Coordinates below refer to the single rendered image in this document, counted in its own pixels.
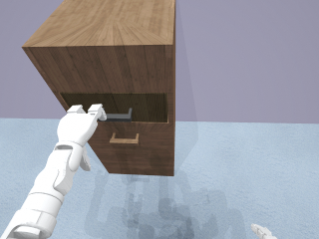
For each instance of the cabinet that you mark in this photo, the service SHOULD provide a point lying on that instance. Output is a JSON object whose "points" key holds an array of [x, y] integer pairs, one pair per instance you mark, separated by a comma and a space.
{"points": [[114, 46]]}

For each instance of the handle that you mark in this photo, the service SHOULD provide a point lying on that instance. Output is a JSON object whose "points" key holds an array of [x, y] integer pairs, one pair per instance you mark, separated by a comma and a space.
{"points": [[118, 117], [124, 141]]}

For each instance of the robot left hand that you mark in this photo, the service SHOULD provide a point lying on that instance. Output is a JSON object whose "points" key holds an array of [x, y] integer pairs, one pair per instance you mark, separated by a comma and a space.
{"points": [[78, 127]]}

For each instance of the robot left forearm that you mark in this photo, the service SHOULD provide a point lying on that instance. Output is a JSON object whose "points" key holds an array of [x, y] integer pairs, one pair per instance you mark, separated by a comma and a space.
{"points": [[37, 217]]}

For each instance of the drawer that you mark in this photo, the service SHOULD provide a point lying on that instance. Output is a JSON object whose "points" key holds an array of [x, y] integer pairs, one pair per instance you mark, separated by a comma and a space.
{"points": [[147, 107]]}

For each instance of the robot right hand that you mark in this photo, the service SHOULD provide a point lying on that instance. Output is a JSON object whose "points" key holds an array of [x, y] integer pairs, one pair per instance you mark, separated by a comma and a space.
{"points": [[261, 232]]}

